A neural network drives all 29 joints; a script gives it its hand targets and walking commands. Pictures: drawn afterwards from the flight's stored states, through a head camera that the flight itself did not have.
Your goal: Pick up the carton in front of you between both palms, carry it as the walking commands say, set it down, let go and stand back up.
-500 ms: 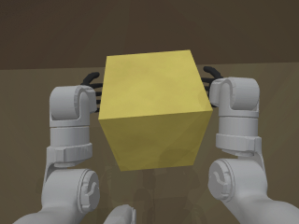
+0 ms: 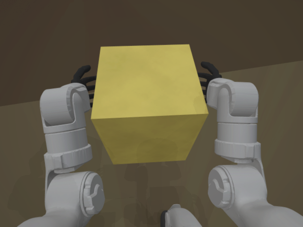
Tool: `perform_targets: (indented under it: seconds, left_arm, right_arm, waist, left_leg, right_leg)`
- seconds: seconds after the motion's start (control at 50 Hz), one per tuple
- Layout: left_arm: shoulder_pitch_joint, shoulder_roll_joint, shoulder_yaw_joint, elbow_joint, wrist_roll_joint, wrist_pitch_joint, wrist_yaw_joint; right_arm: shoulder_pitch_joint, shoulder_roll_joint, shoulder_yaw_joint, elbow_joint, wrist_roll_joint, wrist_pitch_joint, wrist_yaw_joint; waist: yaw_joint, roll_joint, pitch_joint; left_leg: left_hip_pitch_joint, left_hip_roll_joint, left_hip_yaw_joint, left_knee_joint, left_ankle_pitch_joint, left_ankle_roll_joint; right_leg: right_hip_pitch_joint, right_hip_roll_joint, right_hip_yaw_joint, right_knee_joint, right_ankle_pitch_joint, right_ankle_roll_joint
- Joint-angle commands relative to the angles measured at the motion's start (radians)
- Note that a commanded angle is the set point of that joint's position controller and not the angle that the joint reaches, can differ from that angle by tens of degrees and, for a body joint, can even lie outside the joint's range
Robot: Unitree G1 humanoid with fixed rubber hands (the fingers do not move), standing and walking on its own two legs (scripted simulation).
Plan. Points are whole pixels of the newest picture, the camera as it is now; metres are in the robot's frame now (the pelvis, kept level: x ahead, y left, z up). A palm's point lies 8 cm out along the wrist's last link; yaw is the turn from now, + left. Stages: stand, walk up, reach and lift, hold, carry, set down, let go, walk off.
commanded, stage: carry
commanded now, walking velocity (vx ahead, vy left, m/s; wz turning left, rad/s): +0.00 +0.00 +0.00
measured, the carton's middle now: (147, 109) +0.40 -0.02 +0.10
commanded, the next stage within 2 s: none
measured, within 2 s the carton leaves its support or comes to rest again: neither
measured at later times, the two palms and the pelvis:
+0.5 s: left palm (69, 34) +0.59 +0.17 +0.21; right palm (177, 28) +0.60 -0.13 +0.21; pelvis +0.22 +0.00 +0.04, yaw +1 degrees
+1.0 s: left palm (83, 45) +0.62 +0.15 +0.16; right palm (180, 40) +0.62 -0.15 +0.16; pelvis +0.27 +0.00 +0.04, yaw -1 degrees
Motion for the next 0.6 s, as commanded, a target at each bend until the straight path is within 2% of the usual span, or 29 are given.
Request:
perform_targets:
  seconds: [0.0, 0.02, 0.04, 0.06, 0.08, 0.1, 0.12, 0.16, 0.22, 0.26, 0.28, 0.3, 0.32, 0.34, 0.36, 0.38, 0.4, 0.42, 0.44, 0.46, 0.5, 0.58]
  left_arm:
    - [-0.657, -0.964, -0.627, 0.102, -0.373, -0.015, -0.170]
    - [-0.645, -0.981, -0.629, 0.117, -0.390, -0.017, -0.177]
    - [-0.642, -0.978, -0.629, 0.132, -0.406, -0.026, -0.183]
    - [-0.647, -1.020, -0.627, 0.144, -0.425, -0.035, -0.189]
    - [-0.697, -1.064, -0.638, 0.091, -0.464, -0.037, -0.199]
    - [-0.761, -1.107, -0.660, 0.040, -0.507, -0.042, -0.209]
    - [-0.833, -1.138, -0.681, -0.019, -0.548, -0.049, -0.216]
    - [-0.927, -1.164, -0.715, -0.098, -0.607, -0.058, -0.215]
    - [-0.922, -1.136, -0.708, -0.156, -0.608, -0.058, -0.202]
    - [-0.881, -1.097, -0.706, -0.157, -0.589, -0.049, -0.194]
    - [-0.851, -1.079, -0.704, -0.137, -0.576, -0.042, -0.191]
    - [-0.815, -1.060, -0.703, -0.111, -0.560, -0.037, -0.190]
    - [-0.791, -1.034, -0.702, -0.077, -0.540, -0.032, -0.190]
    - [-0.792, -1.033, -0.693, -0.067, -0.533, -0.022, -0.193]
    - [-0.789, -1.036, -0.685, -0.032, -0.523, -0.010, -0.198]
    - [-0.743, -1.051, -0.685, 0.035, -0.508, -0.002, -0.203]
    - [-0.722, -1.059, -0.681, 0.056, -0.504, -0.006, -0.208]
    - [-0.724, -1.065, -0.673, 0.070, -0.506, -0.009, -0.212]
    - [-0.725, -1.073, -0.662, 0.083, -0.504, -0.015, -0.215]
    - [-0.722, -1.077, -0.649, 0.092, -0.500, -0.021, -0.215]
    - [-0.725, -1.079, -0.627, 0.092, -0.494, -0.028, -0.211]
    - [-0.677, -1.068, -0.593, 0.136, -0.468, -0.031, -0.203]
  right_arm:
    - [-0.688, 1.084, 0.575, -0.008, 0.434, 0.029, 0.296]
    - [-0.680, 1.065, 0.554, 0.020, 0.418, 0.028, 0.299]
    - [-0.677, 1.080, 0.540, 0.036, 0.409, 0.031, 0.302]
    - [-0.672, 1.074, 0.522, 0.063, 0.389, 0.032, 0.305]
    - [-0.673, 1.078, 0.510, 0.073, 0.371, 0.023, 0.301]
    - [-0.660, 1.066, 0.491, 0.054, 0.345, 0.016, 0.291]
    - [-0.658, 1.063, 0.472, 0.043, 0.328, 0.012, 0.279]
    - [-0.650, 1.039, 0.449, 0.006, 0.301, 0.006, 0.254]
    - [-0.634, 0.996, 0.454, -0.050, 0.278, 0.004, 0.222]
    - [-0.617, 0.973, 0.479, -0.077, 0.273, 0.008, 0.212]
    - [-0.607, 0.967, 0.491, -0.077, 0.272, 0.010, 0.211]
    - [-0.609, 0.958, 0.502, -0.078, 0.274, 0.013, 0.212]
    - [-0.600, 0.964, 0.516, -0.063, 0.284, 0.020, 0.219]
    - [-0.604, 0.941, 0.523, -0.056, 0.287, 0.019, 0.223]
    - [-0.611, 0.945, 0.529, -0.037, 0.288, 0.022, 0.227]
    - [-0.596, 0.958, 0.532, -0.004, 0.302, 0.028, 0.236]
    - [-0.601, 0.995, 0.547, 0.003, 0.324, 0.026, 0.249]
    - [-0.613, 1.021, 0.554, 0.011, 0.343, 0.022, 0.258]
    - [-0.632, 1.041, 0.557, 0.015, 0.360, 0.018, 0.265]
    - [-0.652, 1.058, 0.560, 0.010, 0.375, 0.014, 0.269]
    - [-0.696, 1.077, 0.565, -0.012, 0.400, 0.007, 0.269]
    - [-0.678, 1.087, 0.546, 0.019, 0.405, 0.004, 0.265]
  waist:
    - [0.097, 0.109, -0.537]
    - [0.165, 0.097, -0.600]
    - [0.181, -0.123, -0.727]
    - [0.200, -0.304, -0.696]
    - [0.183, -0.192, -0.649]
    - [0.181, -0.103, -0.609]
    - [0.164, -0.052, -0.567]
    - [0.132, -0.055, -0.561]
    - [0.125, -0.126, -0.567]
    - [0.117, -0.189, -0.598]
    - [0.096, -0.176, -0.612]
    - [0.092, -0.135, -0.617]
    - [0.087, -0.076, -0.624]
    - [0.087, 0.086, -0.647]
    - [0.074, 0.139, -0.617]
    - [0.087, 0.110, -0.602]
    - [0.099, 0.055, -0.612]
    - [0.105, 0.039, -0.614]
    - [0.111, 0.012, -0.614]
    - [0.111, -0.015, -0.614]
    - [0.107, -0.039, -0.599]
    - [0.102, -0.042, -0.572]
  left_leg:
    - [0.199, 0.170, -0.014, 0.222, 1.205, 0.038]
    - [0.064, 0.149, 0.009, 0.367, 1.036, -0.011]
    - [-0.250, 0.074, -0.026, 0.644, 0.604, -0.062]
    - [-0.471, -0.110, -0.059, 0.886, -0.046, -0.075]
    - [-0.549, -0.060, -0.165, 0.999, -0.048, -0.056]
    - [-0.592, -0.034, -0.178, 0.991, -0.032, -0.043]
    - [-0.601, 0.002, -0.180, 0.925, -0.011, -0.031]
    - [-0.535, 0.034, -0.168, 0.727, 0.019, -0.031]
    - [-0.319, 0.000, -0.097, 0.354, -0.046, -0.051]
    - [-0.153, -0.028, -0.057, 0.185, 0.111, -0.043]
    - [-0.047, -0.031, -0.040, 0.052, 0.247, -0.033]
    - [0.077, -0.013, -0.040, -0.033, 0.319, -0.027]
    - [0.223, 0.112, -0.156, -0.030, 0.388, -0.003]
    - [0.275, 0.286, -0.370, 0.052, 0.712, 0.099]
    - [0.246, 0.284, -0.371, 0.098, 0.871, 0.141]
    - [0.213, 0.259, -0.322, 0.114, 0.932, 0.120]
    - [0.189, 0.223, -0.262, 0.142, 0.958, 0.089]
    - [0.142, 0.189, -0.221, 0.161, 0.960, 0.056]
    - [0.112, 0.158, -0.193, 0.171, 0.916, 0.035]
    - [0.095, 0.141, -0.177, 0.176, 0.861, 0.025]
    - [0.083, 0.131, -0.165, 0.179, 0.793, 0.021]
    - [0.081, 0.138, -0.164, 0.186, 0.790, 0.024]
  right_leg:
    - [0.436, 0.148, -0.167, -0.225, 0.147, -0.021]
    - [0.680, 0.078, -0.091, -0.275, 0.211, -0.045]
    - [0.994, -0.237, 0.383, -0.235, 0.430, -0.207]
    - [1.062, -0.327, 0.661, -0.347, 0.755, -0.335]
    - [1.020, -0.319, 0.570, -0.295, 0.827, -0.326]
    - [0.982, -0.300, 0.493, -0.281, 0.814, -0.283]
    - [0.931, -0.283, 0.432, -0.294, 0.755, -0.233]
    - [0.874, -0.248, 0.341, -0.340, 0.611, -0.164]
    - [0.761, -0.208, 0.187, -0.348, 0.620, -0.138]
    - [0.699, -0.200, 0.140, -0.323, 0.506, -0.119]
    - [0.663, -0.184, 0.100, -0.280, 0.394, -0.090]
    - [0.602, -0.154, 0.064, -0.240, 0.289, -0.055]
    - [0.477, -0.141, 0.060, -0.203, 0.162, -0.021]
    - [0.386, -0.076, 0.047, -0.173, 0.007, 0.041]
    - [0.408, -0.049, 0.069, -0.230, -0.088, 0.046]
    - [0.449, -0.044, 0.056, -0.255, -0.017, 0.051]
    - [0.519, -0.056, 0.050, -0.269, 0.105, 0.055]
    - [0.588, -0.069, 0.046, -0.263, 0.244, 0.057]
    - [0.636, -0.076, 0.049, -0.241, 0.354, 0.053]
    - [0.662, -0.081, 0.053, -0.232, 0.408, 0.048]
    - [0.674, -0.085, 0.054, -0.226, 0.432, 0.041]
    - [0.678, -0.091, 0.049, -0.228, 0.434, 0.039]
